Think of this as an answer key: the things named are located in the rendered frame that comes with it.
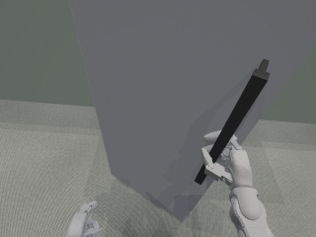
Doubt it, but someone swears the left robot hand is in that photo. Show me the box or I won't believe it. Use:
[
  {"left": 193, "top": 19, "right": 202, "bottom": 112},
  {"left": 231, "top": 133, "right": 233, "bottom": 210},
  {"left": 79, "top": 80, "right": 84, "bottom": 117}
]
[{"left": 65, "top": 200, "right": 102, "bottom": 237}]

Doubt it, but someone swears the robot right forearm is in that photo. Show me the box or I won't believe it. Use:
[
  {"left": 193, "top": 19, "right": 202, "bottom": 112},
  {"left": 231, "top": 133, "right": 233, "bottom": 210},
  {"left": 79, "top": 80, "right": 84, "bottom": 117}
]
[{"left": 229, "top": 187, "right": 275, "bottom": 237}]

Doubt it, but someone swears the fridge door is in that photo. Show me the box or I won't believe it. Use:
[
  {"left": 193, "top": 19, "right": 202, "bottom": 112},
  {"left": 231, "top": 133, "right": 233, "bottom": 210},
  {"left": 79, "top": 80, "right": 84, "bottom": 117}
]
[{"left": 69, "top": 0, "right": 316, "bottom": 221}]

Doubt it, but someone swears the handle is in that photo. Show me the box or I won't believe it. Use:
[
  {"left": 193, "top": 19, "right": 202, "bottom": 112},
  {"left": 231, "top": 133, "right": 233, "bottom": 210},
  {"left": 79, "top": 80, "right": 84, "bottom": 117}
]
[{"left": 195, "top": 59, "right": 271, "bottom": 185}]

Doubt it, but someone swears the right robot hand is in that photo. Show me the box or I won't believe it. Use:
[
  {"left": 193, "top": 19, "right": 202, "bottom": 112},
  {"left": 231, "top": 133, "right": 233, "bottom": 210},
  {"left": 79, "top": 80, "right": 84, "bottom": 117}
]
[{"left": 200, "top": 130, "right": 253, "bottom": 192}]

